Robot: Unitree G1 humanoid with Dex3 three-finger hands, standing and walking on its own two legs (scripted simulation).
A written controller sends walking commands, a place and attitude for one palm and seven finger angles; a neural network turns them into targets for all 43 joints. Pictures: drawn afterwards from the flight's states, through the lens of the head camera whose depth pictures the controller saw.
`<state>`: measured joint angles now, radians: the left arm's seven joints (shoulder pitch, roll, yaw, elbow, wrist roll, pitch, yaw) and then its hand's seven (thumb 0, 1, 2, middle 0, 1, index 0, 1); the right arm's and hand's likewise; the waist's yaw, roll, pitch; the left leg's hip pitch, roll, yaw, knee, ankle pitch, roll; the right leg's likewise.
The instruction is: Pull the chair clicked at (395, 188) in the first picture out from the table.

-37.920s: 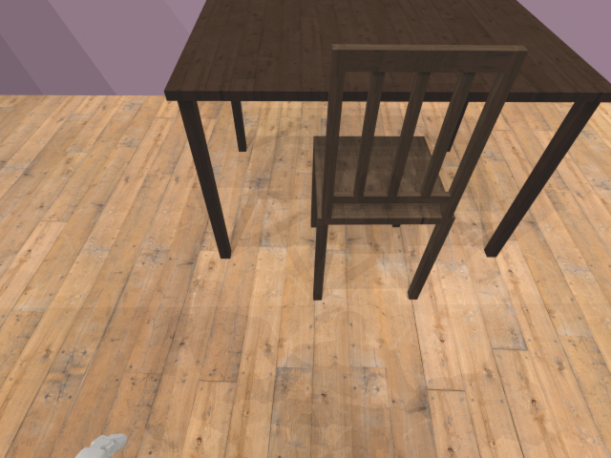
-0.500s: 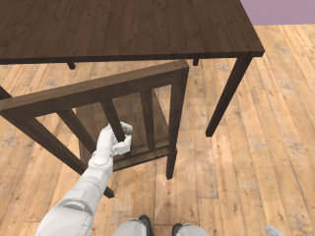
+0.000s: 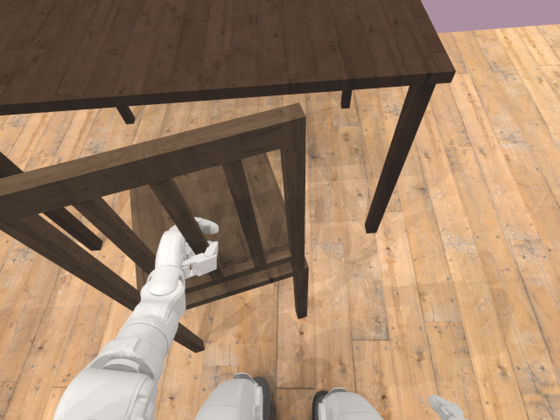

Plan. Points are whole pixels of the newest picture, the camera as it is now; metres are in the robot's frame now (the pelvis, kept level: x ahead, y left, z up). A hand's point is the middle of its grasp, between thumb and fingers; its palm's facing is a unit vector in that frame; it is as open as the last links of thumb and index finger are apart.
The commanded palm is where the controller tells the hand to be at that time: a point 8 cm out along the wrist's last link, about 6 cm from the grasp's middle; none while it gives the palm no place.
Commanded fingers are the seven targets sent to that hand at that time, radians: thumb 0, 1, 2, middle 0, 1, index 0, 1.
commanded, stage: step backward, pulling the chair out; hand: left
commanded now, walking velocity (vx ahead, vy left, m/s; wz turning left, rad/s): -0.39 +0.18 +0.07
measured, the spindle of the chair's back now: (195, 237) +0.39 +0.16 -0.04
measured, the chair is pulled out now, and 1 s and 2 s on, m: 0.17 0.24 0.24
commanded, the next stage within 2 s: none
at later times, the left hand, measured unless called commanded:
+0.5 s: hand (197, 286) +0.31 +0.15 -0.05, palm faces -0.14 -0.98 -0.16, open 5.3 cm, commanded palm +0.30 +0.20 -0.06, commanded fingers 0.00 0.90 0.90 -0.50 -1.45 -0.50 -1.45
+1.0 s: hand (192, 302) +0.28 +0.15 -0.06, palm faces -0.05 -0.98 -0.19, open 5.5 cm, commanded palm +0.27 +0.20 -0.05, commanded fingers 0.00 0.90 0.90 -0.50 -1.45 -0.50 -1.45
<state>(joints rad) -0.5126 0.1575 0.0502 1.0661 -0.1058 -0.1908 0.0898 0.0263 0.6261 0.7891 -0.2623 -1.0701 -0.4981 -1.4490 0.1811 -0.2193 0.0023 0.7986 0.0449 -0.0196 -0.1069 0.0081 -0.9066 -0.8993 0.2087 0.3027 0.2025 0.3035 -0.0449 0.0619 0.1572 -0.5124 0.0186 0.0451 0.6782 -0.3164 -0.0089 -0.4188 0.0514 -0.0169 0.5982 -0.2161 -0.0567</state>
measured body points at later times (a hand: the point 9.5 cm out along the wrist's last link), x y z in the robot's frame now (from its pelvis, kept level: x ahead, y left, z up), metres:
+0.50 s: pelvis -0.06 +0.06 +0.00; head +0.05 +0.05 +0.44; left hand +0.31 +0.20 -0.04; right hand +0.05 -0.18 -0.14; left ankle -0.14 +0.22 -0.72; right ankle +0.06 -0.08 -0.72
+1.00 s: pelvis -0.09 +0.04 -0.01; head +0.00 +0.03 +0.43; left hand +0.28 +0.20 -0.04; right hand -0.02 -0.24 -0.14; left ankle -0.14 +0.22 -0.72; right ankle +0.06 -0.08 -0.72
